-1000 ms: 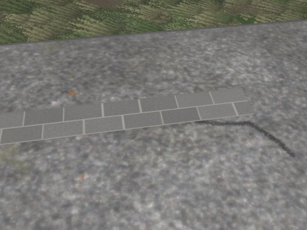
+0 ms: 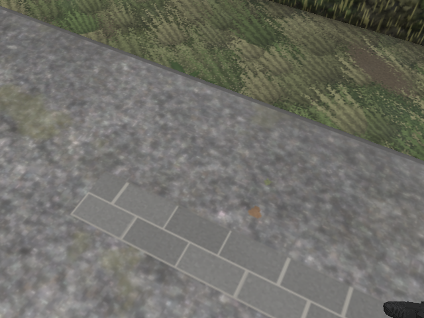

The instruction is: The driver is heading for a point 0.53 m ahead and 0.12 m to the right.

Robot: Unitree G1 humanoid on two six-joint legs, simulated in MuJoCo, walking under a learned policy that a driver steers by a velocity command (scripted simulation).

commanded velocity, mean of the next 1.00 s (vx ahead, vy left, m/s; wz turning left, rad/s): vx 0.36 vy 0.00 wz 0.10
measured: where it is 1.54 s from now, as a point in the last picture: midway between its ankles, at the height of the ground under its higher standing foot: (233, 287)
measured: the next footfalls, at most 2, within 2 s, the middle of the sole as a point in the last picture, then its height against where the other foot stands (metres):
right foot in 0.42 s outside the picture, level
left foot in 0.86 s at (194, 261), level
